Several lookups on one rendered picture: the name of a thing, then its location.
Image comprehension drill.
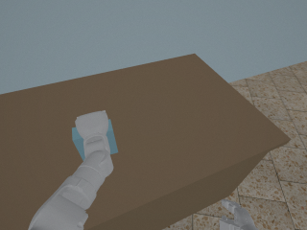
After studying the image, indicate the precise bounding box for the robot left hand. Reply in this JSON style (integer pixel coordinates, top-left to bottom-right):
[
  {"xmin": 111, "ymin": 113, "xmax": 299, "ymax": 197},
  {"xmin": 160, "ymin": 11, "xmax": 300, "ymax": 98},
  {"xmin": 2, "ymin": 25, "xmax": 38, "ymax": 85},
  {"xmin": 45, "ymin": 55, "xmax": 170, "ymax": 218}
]
[{"xmin": 75, "ymin": 110, "xmax": 108, "ymax": 139}]

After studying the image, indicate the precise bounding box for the sponge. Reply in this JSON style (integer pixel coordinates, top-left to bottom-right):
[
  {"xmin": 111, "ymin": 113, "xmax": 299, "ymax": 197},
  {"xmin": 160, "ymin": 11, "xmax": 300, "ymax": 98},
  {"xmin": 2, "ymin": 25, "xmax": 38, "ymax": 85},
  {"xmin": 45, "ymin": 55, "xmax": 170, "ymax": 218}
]
[{"xmin": 72, "ymin": 119, "xmax": 118, "ymax": 161}]

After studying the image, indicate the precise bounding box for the robot left upper arm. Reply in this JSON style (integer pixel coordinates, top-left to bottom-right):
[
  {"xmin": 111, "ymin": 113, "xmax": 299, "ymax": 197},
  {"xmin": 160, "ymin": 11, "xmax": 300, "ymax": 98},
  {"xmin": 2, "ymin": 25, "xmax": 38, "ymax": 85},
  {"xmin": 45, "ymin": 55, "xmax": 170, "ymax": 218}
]
[{"xmin": 30, "ymin": 195, "xmax": 88, "ymax": 230}]

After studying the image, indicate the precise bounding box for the table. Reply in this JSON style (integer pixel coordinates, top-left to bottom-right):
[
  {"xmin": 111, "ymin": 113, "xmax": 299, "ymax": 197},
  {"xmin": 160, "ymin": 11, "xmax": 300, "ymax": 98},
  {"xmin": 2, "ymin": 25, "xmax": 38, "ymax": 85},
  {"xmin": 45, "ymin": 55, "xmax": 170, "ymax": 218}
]
[{"xmin": 0, "ymin": 54, "xmax": 291, "ymax": 230}]

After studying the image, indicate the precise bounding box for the robot right hand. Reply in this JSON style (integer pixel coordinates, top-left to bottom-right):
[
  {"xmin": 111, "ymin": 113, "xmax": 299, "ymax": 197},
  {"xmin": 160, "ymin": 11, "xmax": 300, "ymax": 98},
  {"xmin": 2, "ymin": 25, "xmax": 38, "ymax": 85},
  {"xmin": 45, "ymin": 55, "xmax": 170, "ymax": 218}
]
[{"xmin": 219, "ymin": 199, "xmax": 255, "ymax": 230}]

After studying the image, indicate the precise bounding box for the left robot forearm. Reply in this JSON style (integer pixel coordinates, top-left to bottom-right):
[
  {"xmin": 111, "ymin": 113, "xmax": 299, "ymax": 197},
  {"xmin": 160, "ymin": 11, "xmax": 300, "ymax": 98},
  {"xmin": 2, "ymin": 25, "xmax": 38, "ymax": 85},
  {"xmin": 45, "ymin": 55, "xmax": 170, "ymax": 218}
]
[{"xmin": 28, "ymin": 133, "xmax": 114, "ymax": 230}]

